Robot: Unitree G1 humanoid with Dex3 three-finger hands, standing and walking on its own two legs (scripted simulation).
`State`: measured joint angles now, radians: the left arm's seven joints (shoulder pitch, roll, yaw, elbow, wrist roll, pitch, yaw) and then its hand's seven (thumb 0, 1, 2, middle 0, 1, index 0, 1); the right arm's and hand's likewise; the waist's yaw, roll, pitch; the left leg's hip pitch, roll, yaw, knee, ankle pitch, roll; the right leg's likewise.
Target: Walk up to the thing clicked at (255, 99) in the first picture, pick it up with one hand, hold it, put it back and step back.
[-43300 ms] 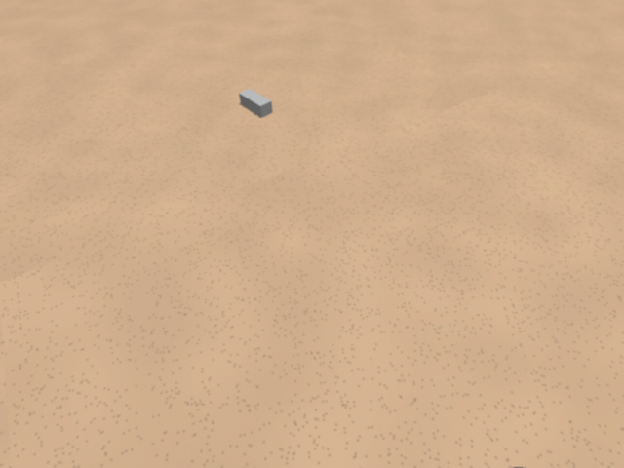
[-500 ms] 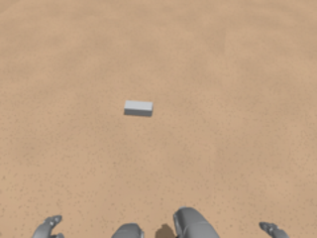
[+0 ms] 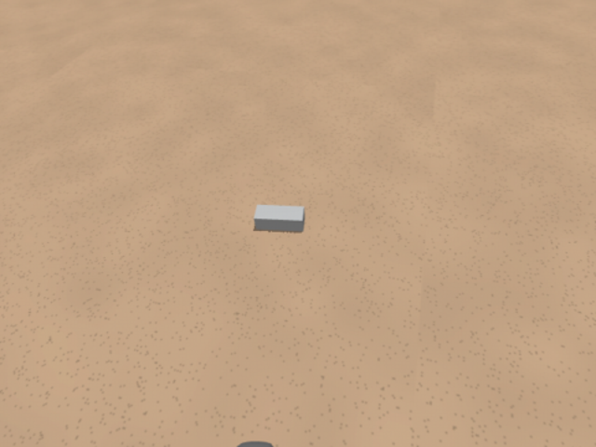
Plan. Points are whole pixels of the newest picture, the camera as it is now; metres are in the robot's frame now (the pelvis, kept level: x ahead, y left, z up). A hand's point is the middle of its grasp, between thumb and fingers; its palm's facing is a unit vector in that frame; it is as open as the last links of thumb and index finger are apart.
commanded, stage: step back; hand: left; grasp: from above
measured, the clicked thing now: (280, 218) +1.09 +0.16 -0.73
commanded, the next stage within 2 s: stand in 0.60 s
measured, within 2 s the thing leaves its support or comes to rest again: neither
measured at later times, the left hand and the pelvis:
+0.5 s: hand (160, 429) +0.17 +0.25 -0.15, palm faces -0.01 -0.93 -0.37, open 7.4 cm; pelvis +0.05 +0.00 -0.01, yaw +0 degrees
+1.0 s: hand (153, 440) +0.15 +0.26 -0.14, palm faces +0.01 -0.95 -0.32, open 7.4 cm; pelvis +0.07 +0.01 +0.01, yaw +1 degrees
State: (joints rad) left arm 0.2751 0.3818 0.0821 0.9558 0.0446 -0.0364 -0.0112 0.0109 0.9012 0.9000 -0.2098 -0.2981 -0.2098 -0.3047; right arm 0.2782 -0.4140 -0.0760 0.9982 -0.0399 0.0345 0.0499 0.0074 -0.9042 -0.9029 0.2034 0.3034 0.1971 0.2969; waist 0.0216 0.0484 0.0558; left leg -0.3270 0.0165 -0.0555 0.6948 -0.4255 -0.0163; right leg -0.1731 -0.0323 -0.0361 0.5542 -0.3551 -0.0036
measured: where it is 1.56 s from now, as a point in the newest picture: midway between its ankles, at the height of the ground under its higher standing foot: outside the picture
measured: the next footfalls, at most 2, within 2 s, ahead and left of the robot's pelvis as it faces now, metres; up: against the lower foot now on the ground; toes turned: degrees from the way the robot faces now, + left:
left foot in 0.02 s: +0.07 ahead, +0.14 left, +0.00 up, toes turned +1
right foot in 0.38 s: +0.16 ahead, -0.12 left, +0.00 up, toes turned -3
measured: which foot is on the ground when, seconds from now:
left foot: up 0.00-0.00, down 0.02-1.00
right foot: down 0.00-0.08, up 0.10-0.36, down 0.38-1.00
